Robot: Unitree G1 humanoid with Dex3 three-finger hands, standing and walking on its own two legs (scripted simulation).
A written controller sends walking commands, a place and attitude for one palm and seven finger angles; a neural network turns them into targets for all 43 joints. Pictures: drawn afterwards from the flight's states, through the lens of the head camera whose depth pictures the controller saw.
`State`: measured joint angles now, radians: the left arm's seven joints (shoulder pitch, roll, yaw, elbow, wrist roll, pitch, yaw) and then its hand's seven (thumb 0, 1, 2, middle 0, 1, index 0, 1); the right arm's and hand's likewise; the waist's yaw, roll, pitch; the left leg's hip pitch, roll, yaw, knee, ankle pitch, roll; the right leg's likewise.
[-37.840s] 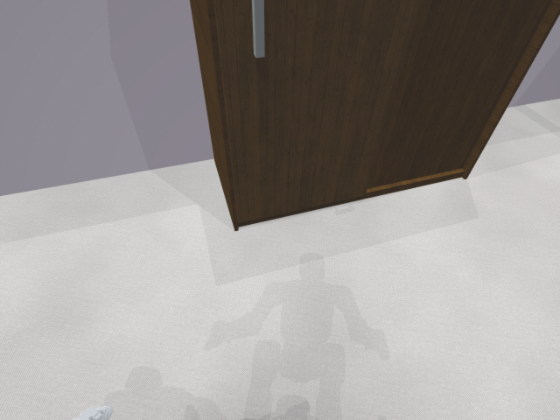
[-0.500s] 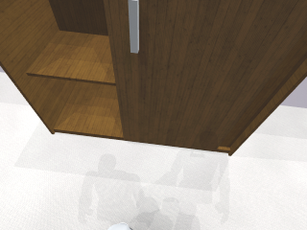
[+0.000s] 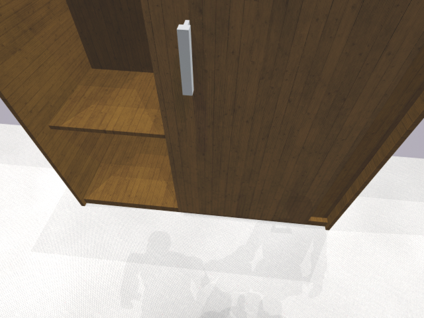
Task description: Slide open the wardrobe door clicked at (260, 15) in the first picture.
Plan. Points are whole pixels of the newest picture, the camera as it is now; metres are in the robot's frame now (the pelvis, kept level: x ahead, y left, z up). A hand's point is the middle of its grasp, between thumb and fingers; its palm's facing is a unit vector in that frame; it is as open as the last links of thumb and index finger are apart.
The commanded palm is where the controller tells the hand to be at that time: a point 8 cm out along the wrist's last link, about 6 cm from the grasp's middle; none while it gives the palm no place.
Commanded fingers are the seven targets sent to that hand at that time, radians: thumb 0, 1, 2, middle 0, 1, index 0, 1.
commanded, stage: let the arm hang, fingers relaxed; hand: left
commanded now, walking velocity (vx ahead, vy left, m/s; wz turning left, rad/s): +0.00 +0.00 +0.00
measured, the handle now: (187, 58) +0.68 +0.10 +0.14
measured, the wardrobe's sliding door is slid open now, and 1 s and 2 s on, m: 0.52 0.52 0.52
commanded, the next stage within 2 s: look to check the result in 0.14 s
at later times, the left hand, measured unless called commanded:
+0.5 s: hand out of the picture +0.07 +0.19 -0.17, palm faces -0.02 -0.97 -0.25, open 7.3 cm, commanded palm none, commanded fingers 0.00 0.90 0.90 -0.20 -0.30 -0.20 -0.30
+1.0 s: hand out of the picture +0.12 +0.20 -0.16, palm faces -0.03 -0.96 -0.29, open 7.3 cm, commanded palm none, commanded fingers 0.00 0.90 0.90 -0.20 -0.30 -0.20 -0.30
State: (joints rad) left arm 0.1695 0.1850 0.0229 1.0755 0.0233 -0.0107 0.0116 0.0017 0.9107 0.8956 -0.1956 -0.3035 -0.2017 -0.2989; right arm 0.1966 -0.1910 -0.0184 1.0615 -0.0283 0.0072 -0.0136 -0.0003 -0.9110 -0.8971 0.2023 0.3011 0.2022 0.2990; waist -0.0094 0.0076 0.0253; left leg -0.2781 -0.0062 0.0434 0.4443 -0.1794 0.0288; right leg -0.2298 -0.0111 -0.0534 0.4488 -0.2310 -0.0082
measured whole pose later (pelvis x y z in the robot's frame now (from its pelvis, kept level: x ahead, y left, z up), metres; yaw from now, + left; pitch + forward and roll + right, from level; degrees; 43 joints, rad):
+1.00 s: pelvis +0.05 -0.02 +0.01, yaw -1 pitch +0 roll +0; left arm 0.13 0.27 0.02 1.13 0.01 -0.02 0.01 0.00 0.91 0.90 -0.20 -0.30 -0.20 -0.30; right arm 0.12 -0.27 -0.01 1.13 -0.02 0.00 -0.02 0.00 -0.91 -0.90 0.20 0.30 0.20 0.30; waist -0.01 0.00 0.04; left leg -0.13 0.01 0.06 0.33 -0.20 0.00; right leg -0.08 0.01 -0.04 0.33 -0.24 -0.03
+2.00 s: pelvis +0.04 -0.02 +0.01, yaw -2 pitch -1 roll +0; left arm 0.11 0.30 0.01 1.14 0.01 -0.02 0.01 0.00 0.91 0.90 -0.20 -0.30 -0.20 -0.30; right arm 0.12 -0.30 0.00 1.13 -0.02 0.00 -0.01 0.00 -0.91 -0.90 0.20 0.30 0.20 0.30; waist -0.02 -0.01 0.05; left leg -0.11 0.02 0.06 0.30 -0.17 -0.01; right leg -0.06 0.03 -0.03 0.28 -0.20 -0.03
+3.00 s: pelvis +0.04 -0.01 +0.01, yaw -2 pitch -1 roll +0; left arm 0.10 0.33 0.01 1.13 0.02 -0.02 0.00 0.00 0.91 0.90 -0.20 -0.30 -0.20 -0.30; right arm 0.10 -0.32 0.00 1.13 -0.01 0.00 -0.01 0.00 -0.91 -0.90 0.20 0.30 0.20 0.30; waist -0.01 -0.01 0.05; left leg -0.09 0.01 0.06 0.28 -0.17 0.00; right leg -0.05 0.01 -0.03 0.27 -0.20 -0.02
